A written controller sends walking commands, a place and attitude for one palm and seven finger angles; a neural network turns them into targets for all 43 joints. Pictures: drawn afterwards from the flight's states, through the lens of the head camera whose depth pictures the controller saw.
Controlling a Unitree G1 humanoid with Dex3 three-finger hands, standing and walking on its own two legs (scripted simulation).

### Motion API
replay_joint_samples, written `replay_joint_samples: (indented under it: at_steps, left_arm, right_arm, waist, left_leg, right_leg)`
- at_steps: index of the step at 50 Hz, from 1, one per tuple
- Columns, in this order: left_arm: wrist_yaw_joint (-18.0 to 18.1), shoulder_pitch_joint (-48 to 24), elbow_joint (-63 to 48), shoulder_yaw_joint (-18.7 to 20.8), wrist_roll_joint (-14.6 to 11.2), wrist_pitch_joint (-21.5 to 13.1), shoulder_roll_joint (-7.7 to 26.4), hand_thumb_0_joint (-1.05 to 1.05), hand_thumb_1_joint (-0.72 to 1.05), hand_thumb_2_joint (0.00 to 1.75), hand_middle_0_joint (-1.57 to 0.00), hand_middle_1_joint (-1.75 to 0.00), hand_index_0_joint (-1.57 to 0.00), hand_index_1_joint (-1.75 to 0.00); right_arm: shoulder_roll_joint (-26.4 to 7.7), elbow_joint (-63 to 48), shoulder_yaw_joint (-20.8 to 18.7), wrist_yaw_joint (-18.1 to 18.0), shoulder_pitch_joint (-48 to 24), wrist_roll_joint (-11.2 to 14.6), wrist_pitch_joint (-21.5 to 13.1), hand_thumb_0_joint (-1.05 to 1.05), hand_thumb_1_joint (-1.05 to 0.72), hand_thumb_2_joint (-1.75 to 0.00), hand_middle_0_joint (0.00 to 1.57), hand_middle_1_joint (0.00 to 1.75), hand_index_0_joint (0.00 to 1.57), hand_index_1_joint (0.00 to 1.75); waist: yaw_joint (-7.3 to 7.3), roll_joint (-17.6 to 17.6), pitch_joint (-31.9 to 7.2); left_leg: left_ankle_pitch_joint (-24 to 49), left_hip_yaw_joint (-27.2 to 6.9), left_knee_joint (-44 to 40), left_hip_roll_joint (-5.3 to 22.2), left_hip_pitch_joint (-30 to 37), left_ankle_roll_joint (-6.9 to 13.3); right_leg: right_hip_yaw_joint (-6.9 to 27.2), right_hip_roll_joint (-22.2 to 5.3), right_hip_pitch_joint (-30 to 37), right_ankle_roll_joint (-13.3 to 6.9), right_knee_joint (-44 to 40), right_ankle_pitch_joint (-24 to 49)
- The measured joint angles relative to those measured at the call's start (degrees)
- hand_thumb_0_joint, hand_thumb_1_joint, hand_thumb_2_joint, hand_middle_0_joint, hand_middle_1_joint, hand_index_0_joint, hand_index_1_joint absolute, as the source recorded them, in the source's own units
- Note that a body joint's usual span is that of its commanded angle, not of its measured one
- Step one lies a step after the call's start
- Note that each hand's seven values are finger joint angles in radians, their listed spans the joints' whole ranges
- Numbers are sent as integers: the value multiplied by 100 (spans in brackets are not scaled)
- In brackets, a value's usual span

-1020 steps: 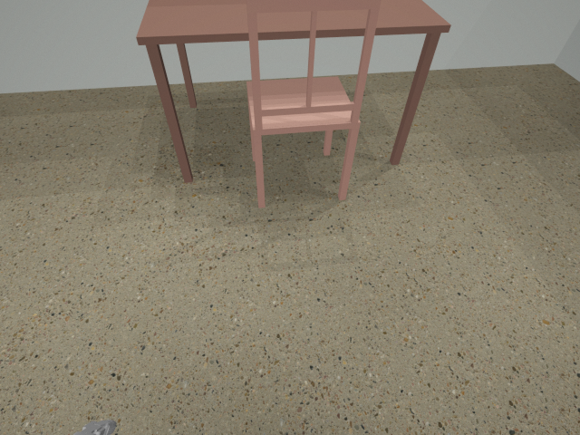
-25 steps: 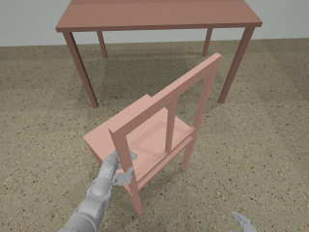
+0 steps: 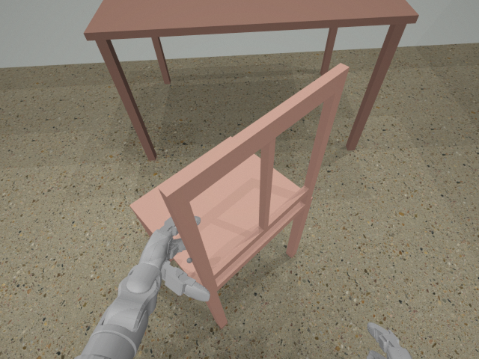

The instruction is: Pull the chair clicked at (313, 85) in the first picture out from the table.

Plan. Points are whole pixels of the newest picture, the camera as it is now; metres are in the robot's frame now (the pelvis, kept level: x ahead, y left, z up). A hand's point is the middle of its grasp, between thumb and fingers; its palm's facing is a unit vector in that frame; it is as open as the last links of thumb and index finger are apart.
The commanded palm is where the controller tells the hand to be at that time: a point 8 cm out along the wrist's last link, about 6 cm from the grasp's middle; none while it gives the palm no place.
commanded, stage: open the thumb and straighten the fingers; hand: left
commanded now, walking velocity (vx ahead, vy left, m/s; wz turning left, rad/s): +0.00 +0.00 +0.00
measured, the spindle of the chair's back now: (265, 190) +0.46 -0.05 -0.05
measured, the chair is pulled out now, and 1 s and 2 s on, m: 0.55 0.55 0.55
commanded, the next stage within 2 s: draw the fingers out of the gap in 0.18 s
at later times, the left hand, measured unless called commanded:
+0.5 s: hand (180, 283) +0.26 +0.11 -0.04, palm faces -0.19 -0.97 -0.17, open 17.4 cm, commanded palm +0.24 +0.16 -0.01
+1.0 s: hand (173, 336) +0.17 +0.11 -0.04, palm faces -0.15 -0.97 -0.17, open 17.5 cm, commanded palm +0.16 +0.16 -0.01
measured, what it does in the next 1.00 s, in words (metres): stands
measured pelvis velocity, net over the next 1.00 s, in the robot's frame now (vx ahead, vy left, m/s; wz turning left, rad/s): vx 0.00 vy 0.00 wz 0.03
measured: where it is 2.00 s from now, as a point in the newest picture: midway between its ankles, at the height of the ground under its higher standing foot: outside the picture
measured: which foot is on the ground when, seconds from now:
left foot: down 0.00-1.00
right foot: down 0.00-1.00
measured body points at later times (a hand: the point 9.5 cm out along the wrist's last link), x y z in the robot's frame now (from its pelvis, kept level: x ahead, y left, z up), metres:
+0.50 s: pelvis +0.01 +0.00 -0.01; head +0.05 -0.02 +0.44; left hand +0.26 +0.16 -0.03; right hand +0.15 -0.26 -0.10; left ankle -0.03 +0.14 -0.71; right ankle +0.00 -0.13 -0.71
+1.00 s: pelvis +0.00 +0.00 -0.02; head +0.04 -0.02 +0.43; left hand +0.18 +0.17 -0.02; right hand +0.19 -0.23 -0.09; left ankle -0.03 +0.14 -0.71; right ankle +0.00 -0.13 -0.71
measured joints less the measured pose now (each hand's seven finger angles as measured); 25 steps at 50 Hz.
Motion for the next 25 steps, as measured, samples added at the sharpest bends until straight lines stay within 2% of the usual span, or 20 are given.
replay_joint_samples:
  at_steps: [6, 11, 17, 25]
  left_arm:
    - [-57, 119, -230, 88, -21, 68, 89, -1, -52, 21, -12, -34, -12, -34]
    - [-103, 320, -498, 48, -37, 134, 128, -1, -53, 20, -5, -14, -5, -14]
    - [-130, 481, -678, 50, -14, 231, 130, -1, -53, 20, -2, -4, -2, -4]
    - [-113, 1366, -1544, -112, -7, 292, 183, -2, -53, 20, -1, -1, -1, -1]
  right_arm:
    - [4, -87, 18, -24, 4, -4, -51, 1, -91, -90, 20, 30, 20, 30]
    - [-54, -151, -5, -35, 12, 1, -95, 1, -91, -90, 20, 30, 20, 30]
    - [-110, -227, -15, -66, -48, -9, -108, 1, -91, -90, 20, 30, 20, 30]
    - [-87, -432, -11, -73, -17, 5, -204, 1, -91, -90, 20, 30, 20, 30]
  waist:
    - [-2, 6, -26]
    - [1, 5, -66]
    - [-2, -30, -65]
    - [15, -18, -128]
  left_leg:
    - [-46, -25, 85, 14, -82, -17]
    - [-83, -59, 145, 14, -128, -23]
    - [-122, -73, 227, 8, -185, -22]
    - [-186, -86, 303, 6, -197, -16]
  right_leg:
    - [-20, 9, -73, -15, 83, -52]
    - [-51, 4, -97, -17, 128, -93]
    - [-59, -6, -146, -17, 204, -132]
    - [-69, -12, -143, -5, 261, -189]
